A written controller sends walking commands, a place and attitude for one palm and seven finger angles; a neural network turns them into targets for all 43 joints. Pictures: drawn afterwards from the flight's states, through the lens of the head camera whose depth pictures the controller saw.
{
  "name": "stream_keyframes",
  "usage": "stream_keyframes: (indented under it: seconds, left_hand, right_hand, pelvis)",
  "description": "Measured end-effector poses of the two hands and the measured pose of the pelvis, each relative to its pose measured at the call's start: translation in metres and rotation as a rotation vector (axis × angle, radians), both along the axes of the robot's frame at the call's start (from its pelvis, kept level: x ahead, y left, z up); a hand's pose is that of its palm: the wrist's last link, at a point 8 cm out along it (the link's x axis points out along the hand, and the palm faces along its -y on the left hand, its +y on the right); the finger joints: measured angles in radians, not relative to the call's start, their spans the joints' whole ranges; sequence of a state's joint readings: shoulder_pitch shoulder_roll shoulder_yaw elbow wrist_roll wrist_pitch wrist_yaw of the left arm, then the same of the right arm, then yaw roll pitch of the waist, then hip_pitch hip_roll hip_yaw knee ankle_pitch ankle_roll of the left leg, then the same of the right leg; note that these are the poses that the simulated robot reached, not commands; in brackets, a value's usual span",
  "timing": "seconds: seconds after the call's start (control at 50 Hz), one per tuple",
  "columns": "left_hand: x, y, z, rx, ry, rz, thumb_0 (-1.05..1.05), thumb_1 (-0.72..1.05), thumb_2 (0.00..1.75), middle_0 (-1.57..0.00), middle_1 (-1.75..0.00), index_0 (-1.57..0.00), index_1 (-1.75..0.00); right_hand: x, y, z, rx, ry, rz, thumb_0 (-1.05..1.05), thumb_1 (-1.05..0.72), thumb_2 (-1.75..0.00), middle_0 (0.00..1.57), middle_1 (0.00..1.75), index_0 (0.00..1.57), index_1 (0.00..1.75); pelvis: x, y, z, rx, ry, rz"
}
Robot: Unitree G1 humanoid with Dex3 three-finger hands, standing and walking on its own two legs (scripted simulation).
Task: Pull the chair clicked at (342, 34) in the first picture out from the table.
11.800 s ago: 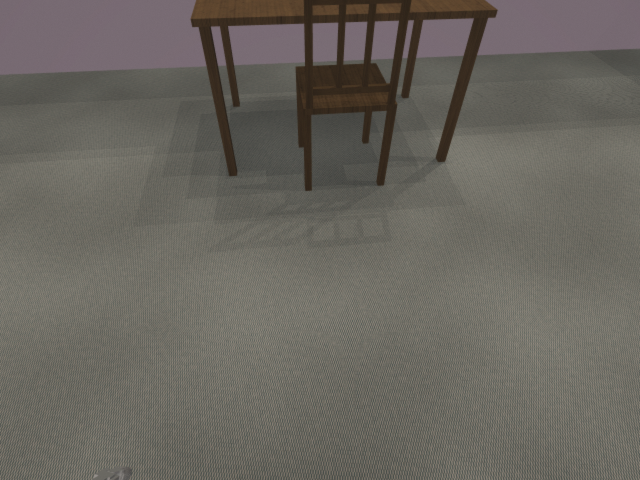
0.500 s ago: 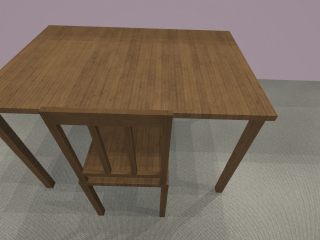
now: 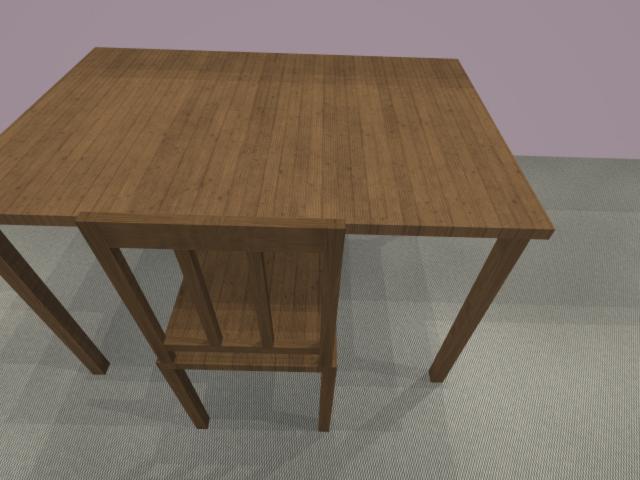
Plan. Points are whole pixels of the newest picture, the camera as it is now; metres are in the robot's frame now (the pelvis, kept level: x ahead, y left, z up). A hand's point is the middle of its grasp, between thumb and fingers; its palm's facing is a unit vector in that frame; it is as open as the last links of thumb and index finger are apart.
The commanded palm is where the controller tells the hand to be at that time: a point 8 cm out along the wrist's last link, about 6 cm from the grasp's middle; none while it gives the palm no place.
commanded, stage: look again from close up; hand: left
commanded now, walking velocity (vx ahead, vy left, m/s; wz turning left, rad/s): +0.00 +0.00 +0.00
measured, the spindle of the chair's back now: (202, 300) +0.42 +0.24 -0.10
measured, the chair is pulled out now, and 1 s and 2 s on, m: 0.00 0.00 0.00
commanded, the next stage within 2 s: raise the hand toward the chair's back in 0.02 s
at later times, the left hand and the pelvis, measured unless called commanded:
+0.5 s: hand (224, 435) +0.19 +0.13 -0.04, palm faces +0.00 -1.00 +0.05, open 8.8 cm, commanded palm +0.12 +0.21 -0.07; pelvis -0.02 +0.00 -0.08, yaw +3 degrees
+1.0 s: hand (186, 447) +0.18 +0.18 -0.06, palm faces +0.05 -1.00 -0.04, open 13.2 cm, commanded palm +0.14 +0.24 -0.06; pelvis -0.03 -0.01 -0.10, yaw +5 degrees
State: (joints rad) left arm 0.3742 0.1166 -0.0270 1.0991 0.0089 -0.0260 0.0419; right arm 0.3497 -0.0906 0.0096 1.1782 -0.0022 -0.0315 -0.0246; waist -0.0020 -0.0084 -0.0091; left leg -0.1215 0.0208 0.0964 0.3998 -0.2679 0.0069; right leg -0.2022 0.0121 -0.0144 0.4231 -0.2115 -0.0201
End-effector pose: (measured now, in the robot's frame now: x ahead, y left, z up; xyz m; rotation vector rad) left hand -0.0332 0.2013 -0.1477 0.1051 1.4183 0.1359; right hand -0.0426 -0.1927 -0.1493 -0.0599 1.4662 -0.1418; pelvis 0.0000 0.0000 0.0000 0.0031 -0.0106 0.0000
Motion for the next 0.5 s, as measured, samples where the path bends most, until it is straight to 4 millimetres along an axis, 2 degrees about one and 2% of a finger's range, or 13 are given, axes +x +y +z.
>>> stream_keyframes:
  seconds: [0.14,0.18,0.22,0.28,0.32,0.38,0.4,0.44,0.5]
  left_hand:
    - [0.001,0.000,-0.001,0.003,-0.003,-0.004,0.01,0.91,0.90,-0.20,-0.30,-0.20,-0.30]
    - [0.018,0.014,0.012,0.046,-0.082,0.042,0.04,0.94,0.90,-0.20,-0.30,-0.20,-0.30]
    - [0.044,0.033,0.036,0.126,-0.275,0.072,0.08,0.97,0.89,-0.20,-0.30,-0.20,-0.30]
    - [0.100,0.039,0.078,0.151,-0.609,0.079,0.08,0.94,0.88,-0.19,-0.29,-0.20,-0.30]
    - [0.142,0.030,0.102,0.114,-0.851,0.052,0.07,0.91,0.87,-0.18,-0.29,-0.19,-0.29]
    - [0.193,0.009,0.122,-0.009,-1.178,0.020,0.05,0.83,0.85,-0.18,-0.28,-0.18,-0.28]
    - [0.203,0.002,0.125,-0.058,-1.271,0.009,0.04,0.81,0.84,-0.17,-0.27,-0.18,-0.28]
    - [0.211,-0.009,0.123,-0.121,-1.415,-0.039,0.03,0.76,0.82,-0.17,-0.27,-0.18,-0.27]
    - [0.200,-0.015,0.105,-0.143,-1.465,-0.103,0.02,0.68,0.79,-0.17,-0.26,-0.17,-0.26]
  right_hand:
    - [0.003,0.000,-0.001,0.001,-0.004,0.007,0.00,-0.90,-0.90,0.19,0.30,0.20,0.30]
    - [0.016,-0.005,0.002,-0.022,-0.102,0.016,0.01,-0.90,-0.90,0.20,0.30,0.20,0.30]
    - [0.034,-0.019,0.005,-0.071,-0.233,0.020,0.02,-0.92,-0.90,0.20,0.30,0.20,0.30]
    - [0.074,-0.041,0.011,-0.134,-0.440,0.059,0.03,-0.93,-0.90,0.20,0.30,0.20,0.30]
    - [0.106,-0.055,0.019,-0.177,-0.575,0.099,0.03,-0.92,-0.90,0.20,0.30,0.20,0.30]
    - [0.156,-0.069,0.035,-0.228,-0.753,0.160,0.03,-0.92,-0.90,0.20,0.30,0.20,0.30]
    - [0.172,-0.072,0.041,-0.238,-0.804,0.181,0.02,-0.92,-0.90,0.20,0.30,0.20,0.30]
    - [0.202,-0.074,0.050,-0.248,-0.891,0.219,0.02,-0.91,-0.90,0.19,0.30,0.20,0.30]
    - [0.240,-0.068,0.058,-0.238,-0.983,0.271,0.02,-0.91,-0.90,0.19,0.30,0.20,0.30]
  pelvis:
    - [0.000,0.001,-0.001,-0.006,0.003,0.003]
    - [-0.003,0.002,-0.003,-0.004,-0.002,0.006]
    - [-0.003,0.003,-0.006,-0.002,0.006,0.029]
    - [-0.007,0.008,-0.013,-0.003,0.022,0.063]
    - [-0.011,0.009,-0.020,-0.003,0.050,0.075]
    - [-0.017,0.008,-0.036,0.002,0.119,0.070]
    - [-0.019,0.006,-0.042,0.004,0.142,0.064]
    - [-0.020,0.003,-0.056,0.006,0.181,0.055]
    - [-0.021,-0.003,-0.076,0.009,0.219,0.051]
